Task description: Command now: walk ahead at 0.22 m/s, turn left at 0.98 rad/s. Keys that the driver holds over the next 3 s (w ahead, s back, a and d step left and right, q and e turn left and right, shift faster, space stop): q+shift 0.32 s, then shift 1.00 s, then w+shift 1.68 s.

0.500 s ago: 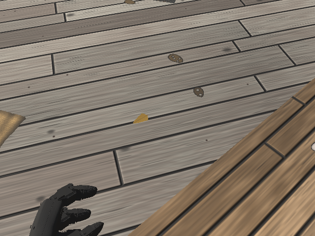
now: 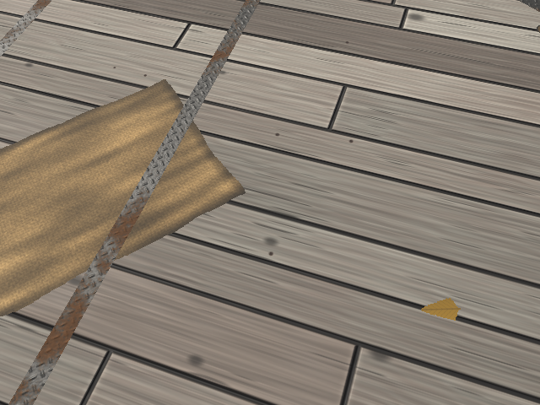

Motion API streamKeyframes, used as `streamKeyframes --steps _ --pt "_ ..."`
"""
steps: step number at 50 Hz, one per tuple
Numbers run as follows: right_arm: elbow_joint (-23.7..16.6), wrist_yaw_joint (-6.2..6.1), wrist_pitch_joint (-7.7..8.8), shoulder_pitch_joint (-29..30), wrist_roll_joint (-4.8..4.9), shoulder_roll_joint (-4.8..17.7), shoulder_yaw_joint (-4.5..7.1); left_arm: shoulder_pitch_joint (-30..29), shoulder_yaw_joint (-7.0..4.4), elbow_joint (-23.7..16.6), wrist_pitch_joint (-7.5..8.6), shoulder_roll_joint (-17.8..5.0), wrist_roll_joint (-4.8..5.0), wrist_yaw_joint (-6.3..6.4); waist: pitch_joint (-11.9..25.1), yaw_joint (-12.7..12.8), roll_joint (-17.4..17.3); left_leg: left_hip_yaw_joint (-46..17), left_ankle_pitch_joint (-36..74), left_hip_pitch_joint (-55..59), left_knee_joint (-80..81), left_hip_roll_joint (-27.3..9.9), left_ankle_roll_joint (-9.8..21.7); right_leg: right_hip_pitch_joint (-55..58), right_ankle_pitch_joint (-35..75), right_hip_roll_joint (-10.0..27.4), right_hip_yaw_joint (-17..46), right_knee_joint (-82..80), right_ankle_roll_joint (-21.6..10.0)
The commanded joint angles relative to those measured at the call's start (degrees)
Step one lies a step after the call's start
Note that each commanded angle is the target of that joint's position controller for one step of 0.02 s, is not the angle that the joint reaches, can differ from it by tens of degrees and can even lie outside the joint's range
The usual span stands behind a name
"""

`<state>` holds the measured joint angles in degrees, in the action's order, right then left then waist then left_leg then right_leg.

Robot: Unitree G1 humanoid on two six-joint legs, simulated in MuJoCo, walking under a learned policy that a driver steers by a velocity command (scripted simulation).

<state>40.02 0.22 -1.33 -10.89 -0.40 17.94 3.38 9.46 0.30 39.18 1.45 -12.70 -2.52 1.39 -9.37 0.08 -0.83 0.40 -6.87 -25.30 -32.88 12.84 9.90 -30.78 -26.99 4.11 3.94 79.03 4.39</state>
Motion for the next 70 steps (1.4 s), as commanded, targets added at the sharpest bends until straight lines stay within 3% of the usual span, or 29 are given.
streamKeyframes --steps 1,3,5,9,12,15,16,17,18,19,20,21,23,29,35,37,38,39,40,42,45,48,50,51,53,66,67,69,70 --pt "-3.4 -0.44 1.33 -3.0 -0.19 9.1 2.94 8.3 -2.68 -2.4 -2.18 -9.7 -0.58 0.8 15.2 1.9 6.3 -23.0 41.2 8.9 11.5 -18.9 9.2 1.6 1.1 1.4 -0.1 -9.4 1.0" --pt "-3.0 -0.39 1.33 -3.4 -0.71 9.5 3.35 5.6 -2.32 -3.8 -2.35 -8.3 0.18 0.87 17.6 1.3 5.0 -22.8 41.8 8.9 9.9 -17.1 7.3 1.9 6.0 0.5 0.0 -14.4 0.7" --pt "-3.1 -0.47 0.65 -3.4 -0.54 9.5 3.66 2.2 -2.07 -5.1 -2.65 -7.8 0.53 0.86 18.1 0.5 2.8 -24.3 33.3 8.8 9.8 -15.2 4.8 1.9 10.5 -1.0 0.9 -18.7 0.0" --pt "-3.4 -0.42 -0.91 -4.4 -0.44 9.8 4.32 -4.7 -1.81 -7.1 -3.11 -8.1 1.15 0.66 14.8 -2.0 -2.0 -30.4 13.0 10.9 10.6 -13.1 1.6 0.6 12.1 -4.4 3.1 -27.7 -1.0" --pt "-3.4 -0.14 -1.34 -5.3 -0.85 9.9 4.69 -6.8 -1.82 -7.4 -2.18 -8.9 1.96 0.8 12.6 -3.2 -5.2 -34.5 13.5 13.7 8.5 -13.1 0.9 3.4 9.2 -6.9 4.4 -36.2 -1.9" --pt "-4.2 -0.06 -1.21 -2.5 -0.2 9.1 4.49 -2.2 -2.29 -6.0 -1.01 -10.0 2.15 1.51 11.2 0.0 -7.2 -36.4 8.9 9.7 5.4 -10.4 -3.8 16.6 13.1 -7.6 4.1 -54.1 -2.9" --pt "-4.2 -0.2 -0.93 -3.9 0.41 7.1 3.95 -1.2 -2.91 -5.5 -0.55 -12.0 1.66 2.08 11.9 -0.1 -2.6 -32.4 -5.9 4.9 0.1 -7.0 -6.7 24.2 16.7 -1.2 7.6 -61.1 -4.1" --pt "-5.2 -0.52 -0.73 -8.1 1.11 2.6 2.71 -1.9 -3.89 -6.7 -0.81 -17.4 0.97 2.38 15.4 -2.9 11.0 -19.3 -26.5 -3.2 -13.4 0.0 -10.1 32.2 22.8 15.7 22.6 -62.9 -9.9" --pt "-5.0 -0.59 -0.86 -8.2 -1.04 8.7 3.89 -0.6 -4.09 -6.3 -1.68 -17.2 1.0 1.81 16.2 -1.4 11.3 -11.5 -30.2 -6.3 -22.7 0.8 -11.0 28.7 29.8 19.6 29.8 -62.6 -16.4" --pt "-4.5 -0.35 -1.01 -6.7 -2.02 10.5 4.46 -0.1 -3.52 -5.9 -2.07 -13.8 1.43 1.44 14.6 -1.4 7.9 -10.5 -26.2 -6.0 -29.0 -2.9 -11.6 26.6 33.9 17.9 25.7 -61.1 -17.8" --pt "-3.6 0.11 -1.37 -6.3 -1.84 10.0 4.37 -1.8 -2.95 -5.9 -2.31 -11.2 1.75 1.04 12.4 -2.0 5.6 -10.3 -22.3 -4.9 -31.7 -4.3 -11.9 23.5 34.7 13.6 18.7 -60.2 -16.6" --pt "-3.0 0.66 -1.89 -6.7 -1.24 9.0 4.11 -3.6 -2.86 -6.1 -2.48 -10.7 1.58 0.83 11.8 -2.7 6.2 -9.7 -19.6 -3.9 -34.4 -4.3 -12.3 22.1 35.5 10.0 13.5 -59.7 -15.1" --pt "-2.5 1.23 -2.52 -7.1 -0.33 8.1 3.49 -3.2 -3.03 -5.7 -2.32 -10.8 1.21 0.68 11.9 -2.5 8.7 -7.6 -18.2 -3.3 -38.5 -3.8 -13.0 21.2 42.8 7.5 8.5 -59.0 -14.7" --pt "-2.8 0.79 -3.28 -1.8 -0.01 6.0 1.75 2.4 -3.99 -2.6 -1.63 -12.0 1.43 0.01 12.5 0.4 10.8 -7.4 -19.2 -2.4 -25.7 -5.3 -12.9 26.0 36.7 8.3 7.9 -59.0 -15.8" --pt "-0.6 0.17 -2.78 -1.9 0.41 3.4 -0.38 4.1 -4.61 0.4 -3.25 -13.2 1.24 -1.13 11.9 0.6 14.0 -0.8 -17.0 13.5 1.2 -7.6 -9.6 20.8 32.4 7.6 6.9 -58.2 -15.3" --pt "1.1 -0.39 -1.63 -3.8 -0.56 3.5 -0.89 6.2 -4.36 1.8 -3.51 -12.3 1.88 -1.15 11.8 -0.6 9.8 -3.1 -3.8 23.2 17.0 -9.6 -7.5 15.2 31.1 6.2 5.1 -54.6 -10.9" --pt "0.5 -0.6 -0.94 -2.8 -1.46 6.5 -0.71 8.6 -3.74 1.5 -3.16 -9.4 1.75 -1.5 13.6 0.9 -0.3 -15.9 -6.4 27.8 21.1 -20.1 -5.6 10.3 20.4 2.7 1.2 -47.7 -7.3" --pt "-0.5 -0.65 -0.67 1.5 -1.27 9.9 -0.32 6.2 -2.73 -0.5 -3.02 -6.7 2.25 -1.13 10.0 1.6 -10.9 -24.9 5.7 17.6 20.0 -30.3 -0.2 8.3 2.5 -4.3 -4.7 -47.9 -4.8" --pt "0.1 -0.77 0.03 2.1 -1.43 6.1 -1.13 4.0 -3.26 0.7 -3.73 -9.0 2.1 -0.56 9.3 -0.3 -7.5 -21.9 6.5 12.9 18.7 -29.4 2.3 14.2 -0.1 -2.0 -1.9 -42.2 -4.5" --pt "1.2 -1.26 0.65 4.9 -1.4 3.3 -2.37 4.8 -3.49 2.1 -4.11 -8.8 2.45 -0.71 7.6 1.5 -7.8 -16.5 9.0 13.0 17.7 -24.4 0.4 14.3 2.9 -3.0 -2.1 -41.4 -4.8" --pt "3.3 -1.83 1.11 2.8 -0.55 3.1 -2.66 6.9 -3.32 4.4 -3.99 -8.1 1.84 -0.64 9.8 1.1 -8.4 -13.3 23.9 18.2 13.2 -21.8 -0.5 15.0 4.2 -4.1 -3.4 -43.2 -4.1" --pt "5.0 -2.02 1.0 2.8 -0.03 3.1 -2.61 7.7 -2.52 6.2 -3.66 -6.3 2.24 0.01 10.6 1.8 -6.1 -13.0 20.7 17.7 10.8 -20.6 -2.3 21.3 14.1 -3.7 -3.8 -55.2 -3.8" --pt "5.9 -1.98 1.2 1.4 -0.08 2.5 -2.69 7.4 -2.64 6.7 -2.95 -8.6 1.34 0.28 11.0 1.0 -3.5 -13.5 7.0 12.9 11.5 -18.2 -5.4 28.0 25.2 0.9 1.0 -58.4 -4.0" --pt "6.7 -1.67 1.13 -1.0 0.04 2.6 -2.33 5.7 -3.37 7.6 -2.94 -11.5 1.9 0.04 8.4 -1.7 1.1 -11.8 2.8 12.1 13.9 -15.4 -6.0 25.1 26.8 1.2 1.3 -55.6 -5.1" --pt "8.7 -1.91 0.68 1.0 -0.1 3.0 -2.14 6.2 -2.65 8.9 -2.68 -7.9 1.9 -0.68 6.8 0.9 1.7 -10.8 0.1 15.0 13.1 -15.0 -6.2 20.8 21.2 0.5 1.2 -57.9 -5.3" --pt "17.7 -2.14 0.78 -1.1 -0.09 1.9 -2.07 4.5 -2.17 15.3 -2.16 -7.3 1.74 0.12 7.1 0.6 1.5 -10.3 -2.1 14.1 14.6 -15.0 -7.2 21.4 15.2 1.0 2.5 -61.0 -6.7" --pt "18.3 -2.12 0.63 -2.9 -0.11 2.4 -1.86 6.1 -2.6 16.0 -2.34 -8.4 1.69 0.0 9.8 0.7 1.8 -9.3 -14.6 13.8 13.4 -13.3 -6.4 22.3 2.1 -0.4 2.1 -60.5 -7.5" --pt "17.0 -1.35 0.05 -1.4 -1.12 4.4 -0.96 7.9 -3.63 16.0 -3.06 -11.0 1.22 -0.67 4.4 2.0 3.5 -9.4 -36.9 3.6 9.2 -11.7 -4.4 18.9 -22.4 1.2 7.4 -62.4 -11.0" --pt "15.0 -0.83 0.39 2.1 -1.19 2.0 -1.52 8.7 -3.77 16.1 -3.04 -10.8 1.49 -0.79 1.8 2.9 6.2 -6.9 -31.6 -0.3 5.3 -11.3 -5.0 19.8 -23.7 4.8 12.7 -65.1 -13.0"
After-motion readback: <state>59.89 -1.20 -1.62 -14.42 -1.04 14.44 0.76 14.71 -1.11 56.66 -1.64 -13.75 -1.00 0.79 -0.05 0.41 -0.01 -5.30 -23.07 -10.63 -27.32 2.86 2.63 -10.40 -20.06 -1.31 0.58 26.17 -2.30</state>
